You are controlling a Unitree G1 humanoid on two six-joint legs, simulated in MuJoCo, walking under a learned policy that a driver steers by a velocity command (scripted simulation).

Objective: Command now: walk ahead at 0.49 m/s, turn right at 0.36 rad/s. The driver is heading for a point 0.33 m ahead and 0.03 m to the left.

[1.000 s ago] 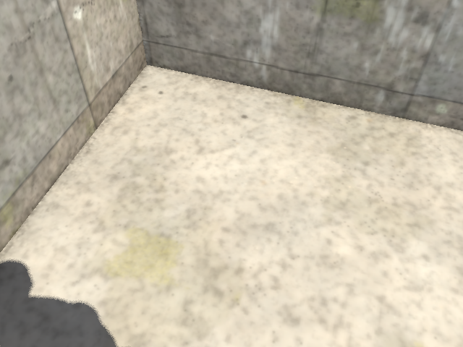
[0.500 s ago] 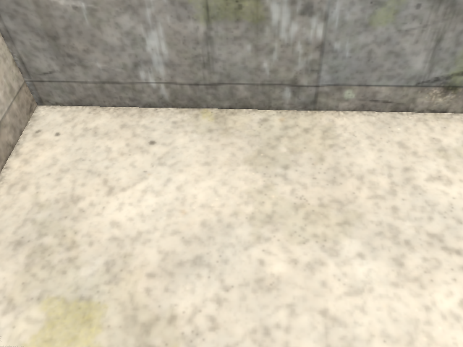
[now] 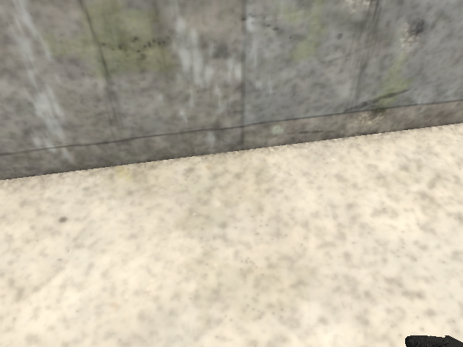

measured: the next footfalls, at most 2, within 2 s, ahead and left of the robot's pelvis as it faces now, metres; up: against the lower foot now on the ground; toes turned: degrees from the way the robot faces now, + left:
right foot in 0.36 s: +0.36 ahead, -0.16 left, +0.00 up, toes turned -4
left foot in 0.70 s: +0.34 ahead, +0.08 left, +0.00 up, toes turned -2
